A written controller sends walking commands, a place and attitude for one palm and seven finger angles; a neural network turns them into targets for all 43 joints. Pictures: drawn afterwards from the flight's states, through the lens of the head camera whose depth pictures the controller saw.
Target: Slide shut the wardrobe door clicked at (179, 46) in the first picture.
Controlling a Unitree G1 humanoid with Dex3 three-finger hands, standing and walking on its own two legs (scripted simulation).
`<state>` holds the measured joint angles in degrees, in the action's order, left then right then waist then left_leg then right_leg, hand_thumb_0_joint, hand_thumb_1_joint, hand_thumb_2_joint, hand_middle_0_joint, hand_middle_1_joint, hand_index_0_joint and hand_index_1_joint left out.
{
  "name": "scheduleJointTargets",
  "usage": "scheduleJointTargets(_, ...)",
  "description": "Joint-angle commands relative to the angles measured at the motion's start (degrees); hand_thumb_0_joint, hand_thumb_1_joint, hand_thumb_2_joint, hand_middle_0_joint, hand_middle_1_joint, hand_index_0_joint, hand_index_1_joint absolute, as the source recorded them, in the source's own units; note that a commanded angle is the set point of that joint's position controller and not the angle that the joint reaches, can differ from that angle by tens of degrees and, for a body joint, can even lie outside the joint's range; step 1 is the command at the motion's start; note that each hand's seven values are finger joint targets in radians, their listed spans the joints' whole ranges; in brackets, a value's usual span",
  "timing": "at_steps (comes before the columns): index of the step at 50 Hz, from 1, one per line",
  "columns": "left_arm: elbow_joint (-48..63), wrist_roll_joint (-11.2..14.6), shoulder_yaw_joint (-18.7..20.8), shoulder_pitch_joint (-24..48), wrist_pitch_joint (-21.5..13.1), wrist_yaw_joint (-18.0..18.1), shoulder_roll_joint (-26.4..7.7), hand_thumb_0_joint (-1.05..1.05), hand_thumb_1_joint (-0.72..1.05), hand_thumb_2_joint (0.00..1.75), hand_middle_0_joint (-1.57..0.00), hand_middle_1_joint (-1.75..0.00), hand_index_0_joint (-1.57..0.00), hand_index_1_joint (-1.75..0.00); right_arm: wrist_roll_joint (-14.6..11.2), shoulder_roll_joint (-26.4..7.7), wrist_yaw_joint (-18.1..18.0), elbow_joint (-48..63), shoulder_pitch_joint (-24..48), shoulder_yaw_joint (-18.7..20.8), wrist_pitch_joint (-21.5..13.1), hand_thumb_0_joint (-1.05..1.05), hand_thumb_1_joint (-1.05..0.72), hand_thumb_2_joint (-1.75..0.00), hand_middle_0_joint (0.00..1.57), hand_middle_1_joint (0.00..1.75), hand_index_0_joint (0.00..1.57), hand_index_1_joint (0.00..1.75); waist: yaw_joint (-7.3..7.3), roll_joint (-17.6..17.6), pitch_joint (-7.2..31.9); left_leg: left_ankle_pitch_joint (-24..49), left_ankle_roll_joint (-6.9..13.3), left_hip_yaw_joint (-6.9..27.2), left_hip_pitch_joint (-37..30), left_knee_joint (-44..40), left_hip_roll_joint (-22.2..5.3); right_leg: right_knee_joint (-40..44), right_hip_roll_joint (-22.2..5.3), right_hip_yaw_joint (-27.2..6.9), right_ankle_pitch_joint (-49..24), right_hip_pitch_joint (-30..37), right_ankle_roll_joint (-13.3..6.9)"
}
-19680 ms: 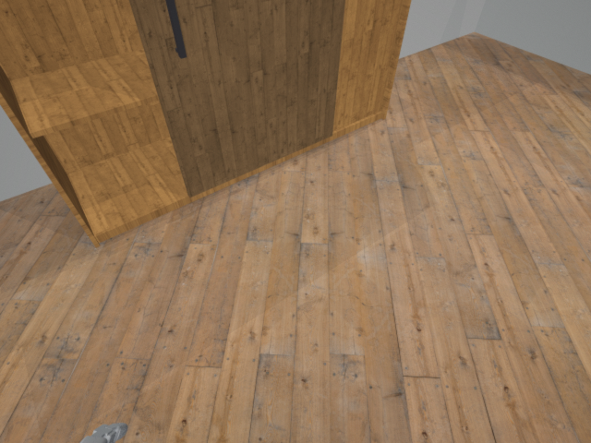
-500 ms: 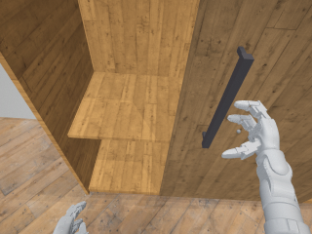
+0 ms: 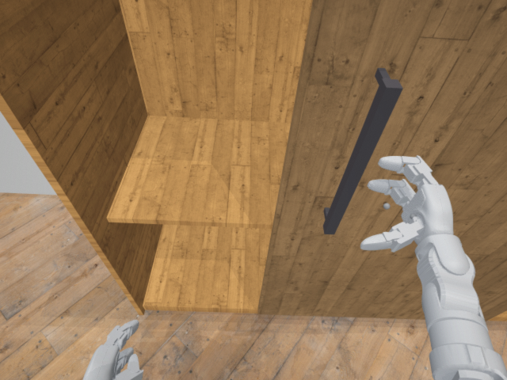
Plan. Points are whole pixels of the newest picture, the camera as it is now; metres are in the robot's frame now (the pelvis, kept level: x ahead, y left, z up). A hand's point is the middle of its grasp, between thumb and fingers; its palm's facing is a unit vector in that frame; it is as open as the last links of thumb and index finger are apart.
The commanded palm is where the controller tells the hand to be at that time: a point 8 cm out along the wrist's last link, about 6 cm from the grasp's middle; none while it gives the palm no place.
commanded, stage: feel for the door with the fingertips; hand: right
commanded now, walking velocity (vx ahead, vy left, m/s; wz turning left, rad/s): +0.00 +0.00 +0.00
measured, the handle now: (350, 166) +0.44 -0.12 +0.12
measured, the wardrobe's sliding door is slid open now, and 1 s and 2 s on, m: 0.43 0.43 0.43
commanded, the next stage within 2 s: slide the fingers in behind the handle in 0.92 s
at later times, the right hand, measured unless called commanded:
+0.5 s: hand (366, 201) +0.37 -0.13 +0.11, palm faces -0.05 +1.00 -0.03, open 13.9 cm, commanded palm +0.36 -0.19 +0.10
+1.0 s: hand (363, 191) +0.40 -0.13 +0.11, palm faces -0.05 +1.00 -0.03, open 14.0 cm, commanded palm +0.37 -0.19 +0.10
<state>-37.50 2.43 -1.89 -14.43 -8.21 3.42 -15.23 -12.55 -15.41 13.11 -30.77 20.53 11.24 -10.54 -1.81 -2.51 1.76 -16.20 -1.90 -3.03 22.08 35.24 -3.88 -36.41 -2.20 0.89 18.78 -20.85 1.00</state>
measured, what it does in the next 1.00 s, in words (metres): stands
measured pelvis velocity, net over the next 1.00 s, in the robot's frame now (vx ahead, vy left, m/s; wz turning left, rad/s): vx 0.00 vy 0.00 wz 0.01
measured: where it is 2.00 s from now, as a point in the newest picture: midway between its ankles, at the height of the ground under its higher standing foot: outside the picture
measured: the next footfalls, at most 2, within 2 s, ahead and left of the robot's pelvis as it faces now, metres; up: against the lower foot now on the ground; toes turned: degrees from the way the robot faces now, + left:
none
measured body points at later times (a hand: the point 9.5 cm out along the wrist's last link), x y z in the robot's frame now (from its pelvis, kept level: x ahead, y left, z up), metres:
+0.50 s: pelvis +0.01 +0.00 +0.00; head +0.02 +0.02 +0.45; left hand +0.13 +0.24 -0.11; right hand +0.37 -0.19 +0.11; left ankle +0.02 +0.14 -0.73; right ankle +0.00 -0.13 -0.73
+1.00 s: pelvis +0.00 +0.00 +0.00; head +0.03 +0.02 +0.45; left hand +0.12 +0.26 -0.11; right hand +0.39 -0.19 +0.12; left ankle +0.02 +0.14 -0.73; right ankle +0.00 -0.13 -0.73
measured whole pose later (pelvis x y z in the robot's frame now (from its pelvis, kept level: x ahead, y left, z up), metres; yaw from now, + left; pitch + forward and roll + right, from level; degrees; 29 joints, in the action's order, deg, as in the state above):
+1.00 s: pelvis +0.00 +0.00 +0.00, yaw +1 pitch +4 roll +0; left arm -38.6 2.0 -1.1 -15.6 -6.6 2.3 -14.7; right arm -10.4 -12.9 8.0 -33.9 24.9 9.1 -11.3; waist -2.4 -2.5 1.9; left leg -16.4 -1.6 -2.5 22.8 35.3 -3.5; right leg -35.8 -2.5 1.3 18.8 -21.0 1.3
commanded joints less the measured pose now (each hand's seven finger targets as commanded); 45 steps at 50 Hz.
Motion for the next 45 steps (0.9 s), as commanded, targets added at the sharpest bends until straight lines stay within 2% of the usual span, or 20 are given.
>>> scheduleJointTargets(1,7.3,0.0,2.7,2.0,-3.1,0.4,-7.2,0.00,0.90,0.90,-0.20,-0.30,-0.20,-0.30,-0.7,-8.6,-0.1,11.7,20.1,2.0,-4.1,0.00,0.50,-0.30,0.30,1.20,0.30,1.20,-0.52,2.8,14.8,11.1,2.6,-0.5,-6.4,-4.1,3.6,5.3,2.2,-0.9,-9.7,4.0,-1.5)
scheduleJointTargets(3,7.3,0.1,2.6,2.0,-2.8,0.1,-7.1,0.00,0.90,0.90,-0.20,-0.30,-0.20,-0.30,-0.4,-8.1,-0.5,11.3,21.1,1.6,-3.8,0.00,0.50,-0.30,0.30,1.20,0.30,1.20,-0.78,2.1,13.8,11.0,2.5,-0.4,-6.0,-4.0,3.5,5.4,2.2,-0.6,-9.1,3.1,-1.5)
scheduleJointTargets(6,7.8,-0.3,3.0,1.7,-2.7,-0.3,-7.1,0.00,0.90,0.90,-0.20,-0.30,-0.20,-0.30,0.0,-9.9,-1.8,13.3,17.6,3.8,-3.9,0.00,0.50,-0.30,0.30,1.20,0.30,1.20,0.76,3.3,16.5,13.9,2.6,-0.3,-8.8,-3.4,3.4,5.3,2.2,-0.4,-12.0,3.2,-1.5)
scheduleJointTargets(8,8.3,-0.3,2.9,2.1,-2.8,-0.6,-6.3,0.00,0.90,0.90,-0.20,-0.30,-0.20,-0.30,0.2,-6.9,-2.4,16.6,18.5,1.4,-4.4,0.00,0.50,-0.30,0.30,1.20,0.30,1.20,0.11,1.6,16.9,15.4,2.4,-0.3,-8.7,-3.3,3.3,5.3,2.2,-0.1,-13.2,4.4,-1.5)
scheduleJointTargets(11,8.1,-0.2,3.1,2.2,-3.0,-0.9,-6.4,0.00,0.90,0.90,-0.20,-0.30,-0.20,-0.30,0.5,-7.8,-3.6,18.3,16.1,2.0,-4.4,0.00,0.50,-0.30,0.30,1.20,0.30,1.20,0.56,2.1,15.8,15.3,2.6,-0.5,-8.9,-3.4,3.4,5.6,1.9,-0.3,-13.5,3.9,-1.4)
scheduleJointTargets(13,8.0,0.0,3.0,2.6,-3.0,-0.8,-6.1,0.00,0.90,0.90,-0.20,-0.30,-0.20,-0.30,0.6,-4.1,-4.0,18.2,17.4,-1.2,-4.0,0.00,0.50,-0.30,0.30,1.20,0.30,1.20,-0.61,2.2,13.4,13.0,2.3,-0.6,-6.7,-4.0,3.5,5.9,1.8,0.0,-10.9,3.8,-1.4)
scheduleJointTargets(16,7.3,-0.2,3.2,2.5,-3.0,-0.6,-6.6,0.00,0.90,0.90,-0.20,-0.30,-0.20,-0.30,1.3,-7.5,-5.4,19.4,19.1,0.9,-3.8,0.00,0.50,-0.30,0.30,1.20,0.30,1.20,0.05,2.1,14.1,12.5,2.5,-0.4,-7.2,-4.0,3.4,5.9,1.7,-0.4,-11.3,4.4,-1.4)
scheduleJointTargets(17,7.5,-0.4,3.2,2.2,-3.0,-0.6,-6.2,0.00,0.90,0.90,-0.20,-0.30,-0.20,-0.30,1.5,-6.7,-5.6,19.8,18.5,1.0,-3.7,0.00,0.50,-0.30,0.30,1.20,0.30,1.20,0.01,1.8,16.0,13.7,2.4,-0.2,-8.1,-3.8,3.4,6.0,1.9,-0.2,-12.2,5.2,-1.5)
scheduleJointTargets(19,7.4,-0.2,3.1,2.5,-3.1,-0.5,-6.0,0.00,0.90,0.90,-0.20,-0.30,-0.20,-0.30,1.4,-4.6,-5.5,19.6,19.0,-0.9,-3.6,0.00,0.50,-0.30,0.30,1.20,0.30,1.20,-0.47,1.9,15.7,14.5,2.4,-0.4,-7.7,-3.7,3.4,5.9,1.7,-0.1,-12.7,5.5,-1.4)
scheduleJointTargets(21,6.7,-0.2,3.2,2.4,-3.1,-0.5,-6.3,0.00,0.90,0.90,-0.20,-0.30,-0.20,-0.30,1.4,-5.4,-5.5,18.5,19.4,-0.8,-3.5,0.00,0.50,-0.30,0.30,1.20,0.30,1.20,-0.45,2.6,15.2,14.8,2.5,-0.5,-7.8,-3.8,3.4,5.7,1.7,-0.3,-13.2,5.5,-1.4)
scheduleJointTargets(23,7.1,-0.1,3.0,2.6,-3.2,-0.6,-5.8,0.00,0.90,0.90,-0.20,-0.30,-0.20,-0.30,1.2,-2.2,-5.2,18.2,18.8,-2.8,-3.3,0.00,0.50,-0.30,0.30,1.20,0.30,1.20,-0.57,1.5,15.0,14.9,2.5,-0.6,-7.2,-3.9,3.5,5.8,1.7,-0.1,-13.1,6.0,-1.4)
scheduleJointTargets(26,6.3,0.0,3.1,2.5,-2.8,-0.4,-6.6,0.00,0.90,0.90,-0.20,-0.30,-0.20,-0.30,1.4,-5.1,-5.4,14.9,21.3,-1.1,-2.6,0.00,0.50,-0.30,0.30,1.20,0.30,1.20,-0.73,4.3,13.0,13.4,2.5,-0.6,-6.7,-4.2,3.3,5.7,1.8,-0.4,-11.4,4.2,-1.5)
scheduleJointTargets(28,6.8,-0.2,3.0,2.3,-2.6,-0.4,-6.1,0.00,0.90,0.90,-0.20,-0.30,-0.20,-0.30,1.7,-3.6,-5.3,16.2,22.3,-2.1,-3.1,0.00,0.50,-0.30,0.30,1.20,0.30,1.20,-0.70,2.4,15.3,14.3,2.5,-0.5,-7.2,-3.6,3.3,5.7,2.0,-0.2,-12.4,5.4,-1.5)
scheduleJointTargets(31,6.6,-0.3,3.0,2.1,-2.4,-0.6,-6.2,0.00,0.90,0.90,-0.20,-0.30,-0.20,-0.30,1.7,-5.7,-5.6,15.3,21.9,0.0,-3.4,0.00,0.50,-0.30,0.30,1.20,0.30,1.20,-0.12,2.7,16.0,16.0,2.7,-0.4,-8.2,-3.4,3.2,5.2,2.0,-0.2,-14.0,5.3,-1.4)
scheduleJointTargets(32,6.9,-0.4,3.0,2.0,-2.4,-0.7,-6.0,0.00,0.90,0.90,-0.20,-0.30,-0.20,-0.30,1.6,-4.7,-5.5,16.2,22.1,-0.8,-3.8,0.00,0.50,-0.30,0.30,1.20,0.30,1.20,-0.34,3.2,16.9,16.5,2.6,-0.4,-8.7,-3.3,3.3,5.3,2.0,-0.1,-14.1,5.5,-1.4)
scheduleJointTargets(35,7.1,-0.2,3.1,2.3,-2.3,-0.9,-5.9,0.00,0.90,0.90,-0.20,-0.30,-0.20,-0.30,1.7,-3.3,-5.5,15.4,21.4,-1.7,-3.8,0.00,0.50,-0.30,0.30,1.20,0.30,1.20,-0.32,2.8,15.6,17.0,2.6,-0.6,-8.1,-3.1,3.3,5.4,1.9,0.0,-14.4,5.1,-1.3)
scheduleJointTargets(40,6.6,-0.2,3.0,2.0,-1.4,-0.5,-6.4,0.00,0.90,0.90,-0.20,-0.30,-0.20,-0.30,1.8,-6.5,-5.9,11.6,25.0,0.8,-3.4,0.00,0.50,-0.30,0.30,1.20,0.30,1.20,-0.87,5.7,13.6,13.6,2.3,0.0,-7.5,-4.1,3.2,5.6,2.0,0.2,-10.2,2.9,-1.7)
scheduleJointTargets(41,6.5,-0.3,3.0,2.0,-1.3,-0.4,-6.7,0.00,0.90,0.90,-0.20,-0.30,-0.20,-0.30,2.0,-8.8,-6.0,11.7,25.2,2.1,-3.6,0.00,0.50,-0.30,0.30,1.20,0.30,1.20,-0.20,4.2,14.0,13.2,2.5,0.2,-8.1,-4.1,3.1,5.6,2.1,0.2,-10.2,2.6,-1.6)
scheduleJointTargets(42,6.8,-0.3,2.8,2.1,-1.2,-0.4,-6.2,0.00,0.90,0.90,-0.20,-0.30,-0.20,-0.30,2.0,-6.8,-5.7,11.8,26.1,0.8,-3.9,0.00,0.50,-0.30,0.30,1.20,0.30,1.20,-0.75,2.4,14.6,13.2,2.4,0.5,-7.8,-4.2,3.2,5.5,2.3,0.5,-10.0,3.4,-1.7)
scheduleJointTargets(45,6.5,-0.3,2.9,1.5,-1.3,-0.2,-6.3,0.00,0.90,0.90,-0.20,-0.30,-0.20,-0.30,1.6,-7.6,-5.2,11.4,28.2,1.3,-4.9,0.00,0.50,-0.30,0.30,1.20,0.30,1.20,-0.93,2.2,16.6,15.3,2.6,0.4,-8.5,-3.6,3.2,5.0,2.3,0.3,-11.7,4.0,-1.6)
